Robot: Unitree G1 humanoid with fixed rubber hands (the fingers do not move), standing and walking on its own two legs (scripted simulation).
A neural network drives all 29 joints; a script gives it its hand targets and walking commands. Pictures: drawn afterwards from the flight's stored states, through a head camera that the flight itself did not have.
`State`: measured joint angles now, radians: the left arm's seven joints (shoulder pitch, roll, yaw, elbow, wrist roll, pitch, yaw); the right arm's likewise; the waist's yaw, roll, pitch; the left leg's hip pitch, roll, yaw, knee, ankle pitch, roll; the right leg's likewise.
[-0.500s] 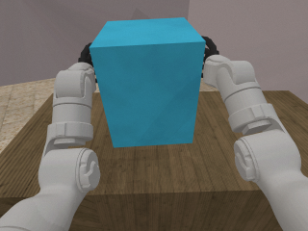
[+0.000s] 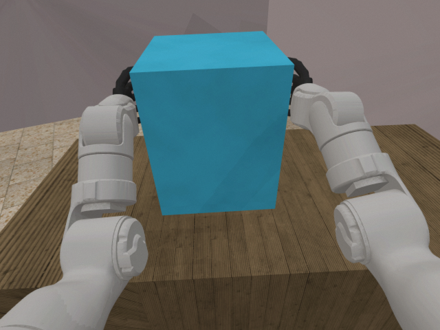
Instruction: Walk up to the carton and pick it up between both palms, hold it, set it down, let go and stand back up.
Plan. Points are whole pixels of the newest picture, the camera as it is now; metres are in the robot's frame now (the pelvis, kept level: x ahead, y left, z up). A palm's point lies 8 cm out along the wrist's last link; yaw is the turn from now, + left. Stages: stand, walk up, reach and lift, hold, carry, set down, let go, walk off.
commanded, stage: hold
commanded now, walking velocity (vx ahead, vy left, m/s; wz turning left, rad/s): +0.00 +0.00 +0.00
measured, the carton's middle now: (213, 121) +0.39 -0.01 +0.27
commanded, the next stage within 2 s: none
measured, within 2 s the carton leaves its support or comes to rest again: neither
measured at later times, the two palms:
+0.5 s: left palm (121, 111) +0.37 +0.14 +0.30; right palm (298, 98) +0.36 -0.15 +0.31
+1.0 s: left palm (119, 106) +0.38 +0.15 +0.31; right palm (295, 93) +0.37 -0.15 +0.32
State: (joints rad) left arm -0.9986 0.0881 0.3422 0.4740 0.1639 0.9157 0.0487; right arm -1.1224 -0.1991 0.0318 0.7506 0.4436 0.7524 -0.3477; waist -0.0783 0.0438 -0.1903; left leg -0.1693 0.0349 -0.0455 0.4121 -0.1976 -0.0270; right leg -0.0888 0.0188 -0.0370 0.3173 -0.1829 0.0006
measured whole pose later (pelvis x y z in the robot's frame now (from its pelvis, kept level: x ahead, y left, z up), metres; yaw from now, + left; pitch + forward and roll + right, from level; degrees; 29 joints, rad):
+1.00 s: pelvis +0.00 -0.01 +0.00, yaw +0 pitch -1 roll -2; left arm -1.06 0.12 0.33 0.57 0.15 0.90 0.05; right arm -1.17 -0.19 0.02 0.84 0.44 0.73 -0.34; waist -0.08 0.01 -0.21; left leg -0.20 0.04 -0.06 0.41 -0.19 -0.04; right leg -0.11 0.03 -0.05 0.31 -0.18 -0.01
